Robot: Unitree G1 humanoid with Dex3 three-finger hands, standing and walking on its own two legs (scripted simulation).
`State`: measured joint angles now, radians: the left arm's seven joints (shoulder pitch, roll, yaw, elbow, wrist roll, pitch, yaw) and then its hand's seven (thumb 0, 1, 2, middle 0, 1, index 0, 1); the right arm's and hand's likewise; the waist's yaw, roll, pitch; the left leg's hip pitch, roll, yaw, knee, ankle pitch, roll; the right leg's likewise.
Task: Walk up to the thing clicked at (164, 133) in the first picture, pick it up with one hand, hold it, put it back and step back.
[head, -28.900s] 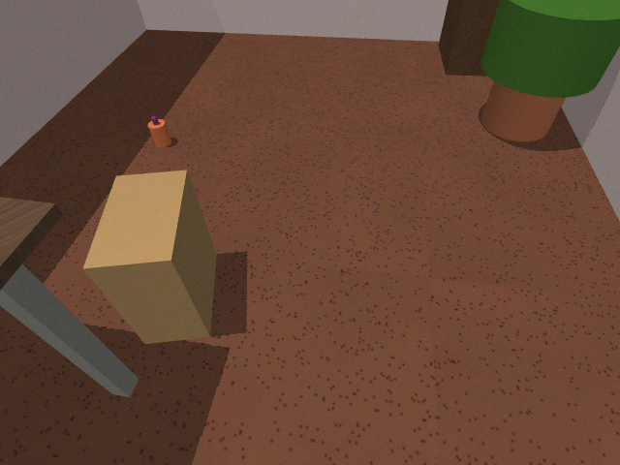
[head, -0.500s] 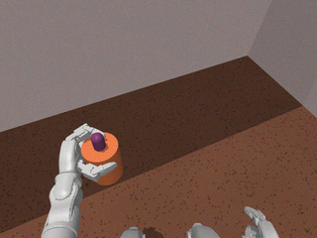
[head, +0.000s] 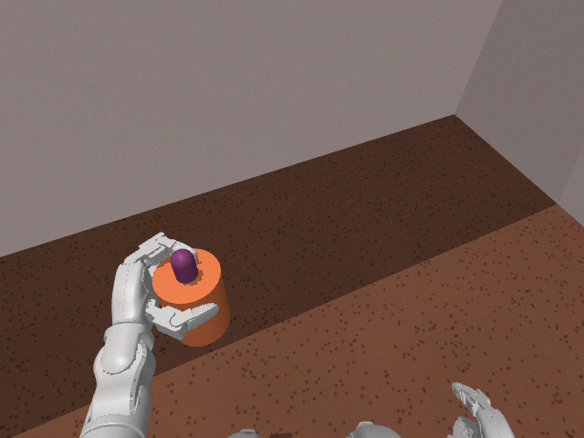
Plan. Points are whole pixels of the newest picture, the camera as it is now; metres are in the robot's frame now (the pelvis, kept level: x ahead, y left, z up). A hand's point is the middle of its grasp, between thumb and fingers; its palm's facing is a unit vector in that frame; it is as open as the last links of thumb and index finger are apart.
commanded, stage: hold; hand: left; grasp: from the side
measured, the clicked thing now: (192, 290) +0.32 +0.16 +0.01
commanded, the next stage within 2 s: none
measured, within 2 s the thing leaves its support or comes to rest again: neither
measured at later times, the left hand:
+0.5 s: hand (173, 288) +0.30 +0.18 +0.04, palm faces +0.07 -1.00 -0.02, open 9.8 cm
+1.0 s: hand (171, 286) +0.31 +0.18 +0.05, palm faces +0.08 -1.00 -0.02, open 9.8 cm
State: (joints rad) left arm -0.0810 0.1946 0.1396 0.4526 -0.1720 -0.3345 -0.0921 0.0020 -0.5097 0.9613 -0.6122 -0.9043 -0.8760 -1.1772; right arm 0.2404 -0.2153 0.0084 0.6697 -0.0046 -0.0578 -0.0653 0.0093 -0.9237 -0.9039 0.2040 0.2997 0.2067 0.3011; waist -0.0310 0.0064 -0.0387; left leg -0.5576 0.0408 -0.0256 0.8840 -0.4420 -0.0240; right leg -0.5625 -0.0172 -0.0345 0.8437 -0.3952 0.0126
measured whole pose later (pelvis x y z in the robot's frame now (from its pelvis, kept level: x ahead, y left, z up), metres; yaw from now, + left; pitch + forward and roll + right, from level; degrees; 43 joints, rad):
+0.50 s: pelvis -0.01 +0.00 +0.00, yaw +0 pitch +5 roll -1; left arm -0.07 0.21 0.13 0.42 -0.17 -0.32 -0.08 0.00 -0.51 0.96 -0.61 -0.91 -0.88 -1.18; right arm 0.24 -0.21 0.01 0.68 0.00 -0.08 -0.06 0.01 -0.92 -0.90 0.20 0.30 0.21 0.30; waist -0.03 0.01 -0.02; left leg -0.52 0.04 -0.02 0.85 -0.42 -0.02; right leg -0.52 -0.02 -0.03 0.81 -0.37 0.02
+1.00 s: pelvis -0.01 +0.00 +0.01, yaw +0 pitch +4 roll -1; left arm -0.07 0.21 0.13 0.41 -0.17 -0.32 -0.07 0.00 -0.51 0.96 -0.61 -0.91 -0.88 -1.18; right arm 0.25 -0.21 0.01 0.70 0.00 -0.10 -0.05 0.01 -0.92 -0.91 0.20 0.30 0.21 0.30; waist -0.03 0.00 -0.02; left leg -0.51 0.03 -0.03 0.85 -0.41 -0.02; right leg -0.51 -0.02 -0.03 0.80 -0.36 0.02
